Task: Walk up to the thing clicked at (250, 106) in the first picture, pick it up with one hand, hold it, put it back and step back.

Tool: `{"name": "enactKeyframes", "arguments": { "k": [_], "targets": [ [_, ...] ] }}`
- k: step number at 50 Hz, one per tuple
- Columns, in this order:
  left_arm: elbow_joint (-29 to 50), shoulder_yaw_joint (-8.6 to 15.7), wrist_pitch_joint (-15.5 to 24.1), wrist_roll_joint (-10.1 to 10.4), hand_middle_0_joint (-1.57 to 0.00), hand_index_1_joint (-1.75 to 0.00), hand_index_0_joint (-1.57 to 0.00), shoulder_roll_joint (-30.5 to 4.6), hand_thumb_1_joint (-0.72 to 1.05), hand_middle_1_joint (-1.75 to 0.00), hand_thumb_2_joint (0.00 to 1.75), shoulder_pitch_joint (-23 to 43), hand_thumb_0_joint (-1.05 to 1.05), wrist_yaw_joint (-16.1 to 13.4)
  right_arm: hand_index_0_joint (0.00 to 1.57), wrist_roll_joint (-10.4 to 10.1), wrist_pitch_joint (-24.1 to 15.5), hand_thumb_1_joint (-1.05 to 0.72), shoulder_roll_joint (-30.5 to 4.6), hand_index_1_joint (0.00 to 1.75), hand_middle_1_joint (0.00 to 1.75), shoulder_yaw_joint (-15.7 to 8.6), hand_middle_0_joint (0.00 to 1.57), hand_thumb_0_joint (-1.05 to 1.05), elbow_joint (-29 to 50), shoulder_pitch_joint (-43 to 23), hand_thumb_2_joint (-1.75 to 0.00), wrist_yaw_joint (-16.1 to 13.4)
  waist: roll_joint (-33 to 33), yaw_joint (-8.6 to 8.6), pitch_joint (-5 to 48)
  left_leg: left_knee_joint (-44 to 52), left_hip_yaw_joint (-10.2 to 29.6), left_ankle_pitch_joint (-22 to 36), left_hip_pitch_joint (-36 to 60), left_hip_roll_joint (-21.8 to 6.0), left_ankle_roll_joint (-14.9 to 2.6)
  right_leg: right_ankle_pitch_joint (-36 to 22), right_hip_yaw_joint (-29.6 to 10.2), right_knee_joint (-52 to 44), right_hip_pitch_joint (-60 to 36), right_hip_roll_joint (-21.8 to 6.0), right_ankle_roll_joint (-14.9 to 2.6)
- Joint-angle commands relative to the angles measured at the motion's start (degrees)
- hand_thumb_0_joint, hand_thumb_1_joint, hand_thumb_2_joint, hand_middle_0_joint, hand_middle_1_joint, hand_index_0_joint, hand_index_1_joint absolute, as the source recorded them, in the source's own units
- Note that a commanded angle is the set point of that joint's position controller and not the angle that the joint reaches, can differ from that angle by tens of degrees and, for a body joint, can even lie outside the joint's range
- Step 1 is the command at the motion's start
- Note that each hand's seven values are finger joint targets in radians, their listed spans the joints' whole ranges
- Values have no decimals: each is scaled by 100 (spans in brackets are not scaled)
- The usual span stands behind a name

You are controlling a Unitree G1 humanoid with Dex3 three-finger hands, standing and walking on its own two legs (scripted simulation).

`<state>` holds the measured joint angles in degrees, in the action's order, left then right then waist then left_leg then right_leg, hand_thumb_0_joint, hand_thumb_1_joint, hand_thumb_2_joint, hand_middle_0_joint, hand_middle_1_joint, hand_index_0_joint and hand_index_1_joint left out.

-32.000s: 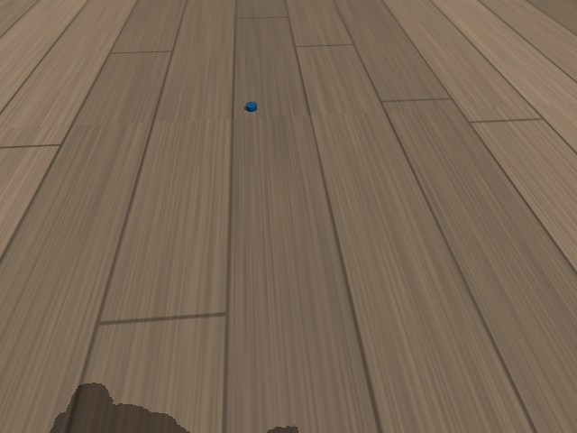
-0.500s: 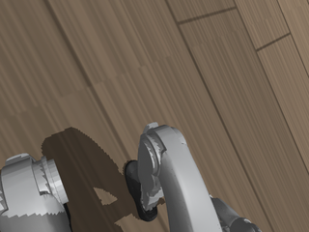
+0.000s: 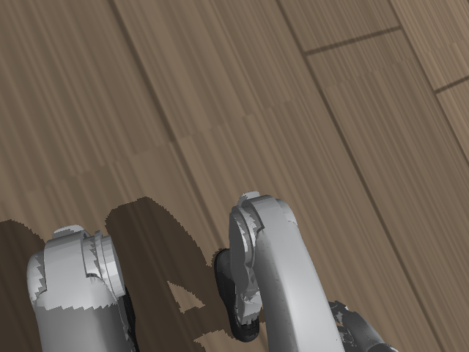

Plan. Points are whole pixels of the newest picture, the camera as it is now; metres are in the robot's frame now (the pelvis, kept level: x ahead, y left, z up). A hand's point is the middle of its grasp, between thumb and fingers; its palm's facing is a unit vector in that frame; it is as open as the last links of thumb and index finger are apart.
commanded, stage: lift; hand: left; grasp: from above
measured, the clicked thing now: out of the picture +0.47 +0.39 -0.18
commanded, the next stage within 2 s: hold in 1.76 s
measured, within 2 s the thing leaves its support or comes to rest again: neither
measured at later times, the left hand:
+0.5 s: hand out of the picture +0.41 +0.38 -0.06, palm faces -0.45 -0.13 -0.89, open 7.7 cm
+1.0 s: hand out of the picture +0.34 +0.34 +0.14, palm faces -0.41 -0.15 -0.90, open 7.7 cm
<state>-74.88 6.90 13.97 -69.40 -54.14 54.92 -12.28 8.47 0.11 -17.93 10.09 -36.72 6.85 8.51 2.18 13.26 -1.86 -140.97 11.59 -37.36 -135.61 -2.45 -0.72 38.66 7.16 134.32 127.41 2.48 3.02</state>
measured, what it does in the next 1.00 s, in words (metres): rises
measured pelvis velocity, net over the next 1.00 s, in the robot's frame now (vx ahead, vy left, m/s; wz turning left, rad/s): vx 0.00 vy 0.00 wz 0.14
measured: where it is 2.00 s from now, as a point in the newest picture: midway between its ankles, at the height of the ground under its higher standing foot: (184, 328)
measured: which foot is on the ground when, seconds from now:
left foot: down 0.00-1.00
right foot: down 0.00-1.00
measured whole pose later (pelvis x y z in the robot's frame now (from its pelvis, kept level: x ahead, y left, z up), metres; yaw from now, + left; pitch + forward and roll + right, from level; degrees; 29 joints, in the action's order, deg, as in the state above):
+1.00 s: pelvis +0.00 +0.00 +0.21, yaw +8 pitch +28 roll -6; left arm -33.8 -0.3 4.4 -54.8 -35.9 23.5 0.7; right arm -0.7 2.3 -14.6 0.2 -36.8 7.6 -0.1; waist -2.8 3.8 8.5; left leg -101.0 3.5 -33.6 -95.9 -3.0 -0.9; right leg 34.7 2.3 97.8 91.2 0.5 2.2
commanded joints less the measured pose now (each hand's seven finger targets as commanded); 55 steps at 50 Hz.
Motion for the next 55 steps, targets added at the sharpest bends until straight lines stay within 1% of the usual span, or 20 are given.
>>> {"name": "enactKeyframes", "arguments": {
  "k": [1, 2, 6, 8, 12, 16, 18, 22, 24, 25, 27, 34, 37, 40, 42, 43, 46, 47, 48, 55],
  "targets": [
    [973, 241, -50, 116, -98, -55, -104, -1689, 70, -61, 46, 1769, 0, -126, 20, -66, 62, -90, -1545, 30, 30, -576, 20, 0, 71, 1095, -89, -158, -2317, 65, 3929, 1559, -516, 817, 3167, 35, -22, -1070, 454, -1316, -1537, 184, -510],
    [941, 184, -60, 145, -100, -54, -107, -1611, 69, -61, 38, 1784, 0, -85, 20, -83, 72, -93, -1561, 30, 30, -586, 20, 0, 62, 1131, -91, -176, -2273, 83, 3862, 1606, -470, 784, 3197, 40, -8, -1031, 466, -1299, -1461, 164, -528],
    [1112, 332, -153, 275, -97, -52, -104, -1692, 68, -59, 40, 1537, 0, 59, 20, -120, 108, -91, -1513, 30, 30, -671, 20, 0, 68, 1206, -90, -207, -2253, -118, 4141, 1705, -596, 868, 3305, 69, -34, -1084, 373, -1452, -1732, 152, -506],
    [1258, 222, -226, 374, -97, -52, -104, -1531, 68, -59, 41, 1533, 0, 196, 20, -165, 134, -91, -1478, 30, 30, -715, 20, 0, 78, 1233, -90, -222, -2321, -74, 4198, 1824, -608, 880, 3448, 72, -44, -1110, 366, -1512, -1734, 138, -495],
    [1686, 312, -305, 545, -99, -50, -105, -1479, 70, -57, 42, 1224, 0, 440, 20, -250, 188, -90, -1483, 30, 30, -856, 20, 0, 81, 1278, -90, -262, -2258, -222, 4324, 1983, -616, 983, 3657, 98, -31, -1130, 309, -1627, -1808, 96, -531],
    [2415, 431, -289, 711, -98, -50, -104, -1454, 69, -57, 41, 1050, 0, 588, 20, -333, 252, -90, -1290, 30, 30, -952, 20, 0, 145, 1312, -90, -282, -2150, -375, 4888, 2104, -762, 1069, 3806, 94, -98, -1232, 111, -1883, -2367, 105, -470],
    [2473, 416, -306, 775, -97, -49, -103, -1303, 68, -56, 39, 824, 0, 656, 20, -376, 270, -90, -1326, 30, 30, -1046, 20, 0, 155, 1315, -90, -322, -2065, -379, 4688, 2248, -760, 994, 3842, 125, -93, -1113, 121, -2021, -2186, 74, -510],
    [2953, 455, -333, 896, -94, -50, -101, -1189, 65, -57, 39, 550, 0, 778, 20, -505, 292, -90, -1237, 30, 30, -1200, 20, 0, 182, 1259, -90, -388, -2126, -573, 4865, 2713, -713, 804, 4236, 112, -101, -1004, 46, -2172, -2223, 49, -520],
    [3127, 246, -355, 957, -93, -52, -99, -918, 64, -59, 41, 469, 0, 857, 20, -566, 295, -90, -1169, 30, 30, -1247, 20, 0, 215, 1249, -90, -424, -2047, -524, 4780, 2977, -655, 553, 4309, 93, -113, -888, 31, -2300, -2262, 50, -507],
    [3154, 325, -378, 981, -92, -54, -99, -955, 64, -61, 42, 361, 0, 877, 20, -597, 297, -90, -1164, 30, 30, -1280, 20, 0, 236, 1218, -90, -449, -1940, -603, 4725, 3117, -636, 388, 4315, 89, -128, -777, 16, -2402, -2273, 51, -508],
    [3283, 218, -404, 1068, -90, -53, -97, -760, 63, -61, 39, 241, 0, 943, 20, -641, 285, -90, -1130, 30, 30, -1299, 20, 0, 242, 1190, -90, -480, -1888, -593, 4686, 3296, -589, 465, 4510, 78, -117, -868, 2, -2484, -2401, 37, -497],
    [4179, 208, -497, 1385, -86, -57, -94, -549, 61, -65, 37, -384, 0, 1178, 20, -781, 218, -90, -995, 30, 30, -1377, 20, 0, 391, 1048, -90, -652, -1526, -736, 4811, 3927, -651, 468, 5084, 81, -144, -843, -147, -3268, -3227, 23, -462],
    [4462, 106, -582, 1445, -85, -59, -94, -339, 61, -68, 39, -740, 0, 1189, 20, -816, 188, -90, -909, 30, 30, -1377, 20, 0, 430, 980, -90, -718, -1434, -762, 4729, 4212, -690, 684, 5425, 71, -136, -985, -193, -3618, -3617, 16, -449],
    [4782, 184, -681, 1464, -85, -59, -93, -306, 60, -68, 43, -946, 0, 1167, 20, -860, 175, -90, -894, 30, 30, -1411, 20, 0, 419, 921, -90, -795, -1513, -824, 4777, 4645, -655, 811, 5921, 49, -128, -1098, -212, -3893, -3979, -2, -436],
    [4962, 132, -735, 1486, -85, -58, -93, -189, 59, -66, 41, -1115, 0, 1168, 20, -888, 149, -90, -886, 30, 30, -1426, 20, 0, 422, 846, -90, -841, -1568, -866, 4660, 5049, -545, 714, 6311, 20, -96, -1056, -209, -4095, -4166, -8, -429],
    [4889, -17, -780, 1473, -84, -59, -93, 30, 59, -67, 40, -1303, 0, 1175, 20, -896, 138, -90, -861, 30, 30, -1436, 20, 0, 413, 818, -90, -863, -1487, -851, 4563, 5187, -538, 725, 6452, 4, -92, -1064, -207, -4243, -4257, 3, -423],
    [5085, 4, -906, 1549, -82, -58, -91, 194, 57, -67, 39, -1698, 0, 1092, 20, -936, 93, -89, -793, 30, 30, -1427, 20, 0, 429, 675, -90, -934, -1372, -931, 4309, 5755, -518, 465, 6809, -3, -62, -906, -255, -4733, -4758, 2, -410],
    [5176, -167, -957, 1539, -82, -59, -91, 395, 57, -68, 39, -1776, 0, 1071, 20, -946, 75, -90, -739, 30, 30, -1420, 20, 0, 414, 679, -90, -950, -1332, -876, 4268, 5848, -597, 554, 6942, 18, -65, -934, -287, -4964, -4954, 4, -414],
    [5279, -90, -995, 1559, -83, -60, -91, 352, 57, -68, 41, -1743, 0, 1045, 20, -962, 55, -90, -742, 30, 30, -1412, 20, 0, 405, 633, -90, -968, -1315, -894, 4260, 5996, -569, 542, 7060, 16, -57, -951, -318, -5067, -5117, -4, -412],
    [5007, -319, -1135, 1458, -84, -62, -91, 725, 58, -71, 45, -1991, 0, 821, 20, -1026, -125, -90, -586, 30, 30, -1359, 20, 0, 237, 572, -90, -1113, -1045, -880, 3556, 6869, -712, 690, 7807, 63, -29, -980, -499, -6155, -6196, -4, -420]
  ]
}}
